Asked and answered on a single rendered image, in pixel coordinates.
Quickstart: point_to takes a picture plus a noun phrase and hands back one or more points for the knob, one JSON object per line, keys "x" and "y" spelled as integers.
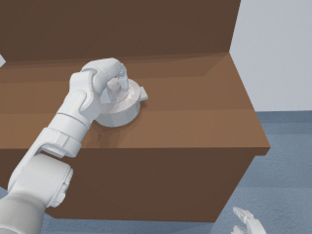
{"x": 114, "y": 86}

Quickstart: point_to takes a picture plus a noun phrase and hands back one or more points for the pot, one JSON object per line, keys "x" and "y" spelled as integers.
{"x": 125, "y": 117}

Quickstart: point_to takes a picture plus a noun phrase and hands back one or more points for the lid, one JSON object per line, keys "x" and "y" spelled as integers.
{"x": 125, "y": 100}

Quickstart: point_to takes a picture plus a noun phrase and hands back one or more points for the left robot forearm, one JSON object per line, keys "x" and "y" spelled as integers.
{"x": 75, "y": 116}

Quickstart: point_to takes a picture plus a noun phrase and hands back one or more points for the right robot hand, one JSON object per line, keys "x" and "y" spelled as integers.
{"x": 253, "y": 225}

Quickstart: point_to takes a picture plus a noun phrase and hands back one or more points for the left robot hand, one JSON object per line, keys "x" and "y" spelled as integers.
{"x": 111, "y": 67}

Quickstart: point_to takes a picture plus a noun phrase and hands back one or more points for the table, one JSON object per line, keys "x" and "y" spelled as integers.
{"x": 193, "y": 139}

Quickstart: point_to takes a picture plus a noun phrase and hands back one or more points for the left robot upper arm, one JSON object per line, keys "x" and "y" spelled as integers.
{"x": 42, "y": 183}

